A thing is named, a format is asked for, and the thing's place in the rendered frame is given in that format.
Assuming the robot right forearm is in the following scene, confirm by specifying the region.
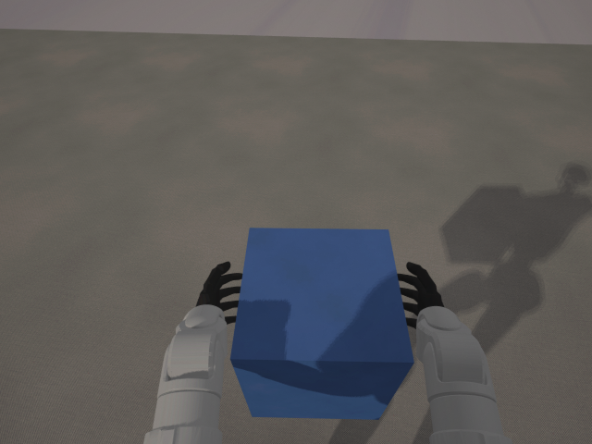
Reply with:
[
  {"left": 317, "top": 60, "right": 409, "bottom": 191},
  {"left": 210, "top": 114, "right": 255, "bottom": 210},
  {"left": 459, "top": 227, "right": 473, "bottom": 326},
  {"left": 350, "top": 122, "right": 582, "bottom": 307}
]
[{"left": 416, "top": 306, "right": 512, "bottom": 444}]

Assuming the robot left hand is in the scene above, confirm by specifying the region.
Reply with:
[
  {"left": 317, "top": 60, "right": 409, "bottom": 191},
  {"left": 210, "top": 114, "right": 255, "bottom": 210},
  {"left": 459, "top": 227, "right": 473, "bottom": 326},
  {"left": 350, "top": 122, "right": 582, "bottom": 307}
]
[{"left": 196, "top": 262, "right": 242, "bottom": 324}]

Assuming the carton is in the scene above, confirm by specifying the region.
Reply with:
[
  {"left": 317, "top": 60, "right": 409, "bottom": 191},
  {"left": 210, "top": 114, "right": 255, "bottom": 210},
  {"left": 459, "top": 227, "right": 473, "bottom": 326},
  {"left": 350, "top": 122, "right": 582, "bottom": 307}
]
[{"left": 230, "top": 228, "right": 414, "bottom": 420}]

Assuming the robot right hand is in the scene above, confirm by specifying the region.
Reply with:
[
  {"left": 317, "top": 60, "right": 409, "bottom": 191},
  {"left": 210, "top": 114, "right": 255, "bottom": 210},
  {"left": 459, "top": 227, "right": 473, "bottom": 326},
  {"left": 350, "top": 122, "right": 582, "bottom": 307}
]
[{"left": 397, "top": 262, "right": 444, "bottom": 329}]

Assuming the robot left forearm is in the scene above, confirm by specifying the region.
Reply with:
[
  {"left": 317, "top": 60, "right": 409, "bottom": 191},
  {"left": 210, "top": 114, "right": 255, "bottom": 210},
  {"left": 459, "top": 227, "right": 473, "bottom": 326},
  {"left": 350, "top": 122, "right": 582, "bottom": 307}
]
[{"left": 143, "top": 304, "right": 228, "bottom": 444}]

